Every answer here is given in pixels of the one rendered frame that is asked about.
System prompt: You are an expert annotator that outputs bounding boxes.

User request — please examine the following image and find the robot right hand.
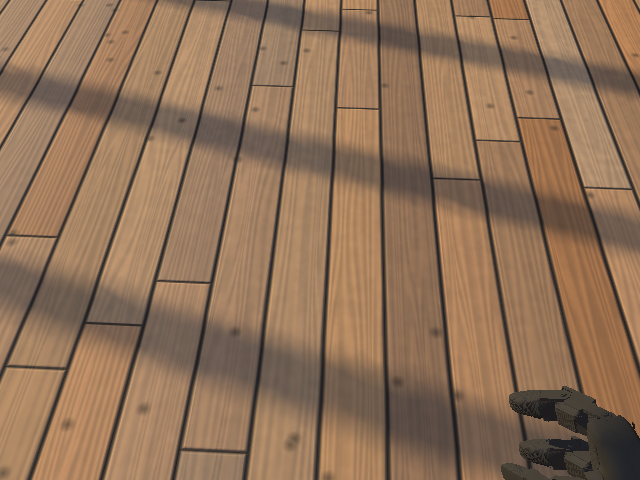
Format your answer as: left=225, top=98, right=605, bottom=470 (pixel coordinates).
left=501, top=386, right=640, bottom=480

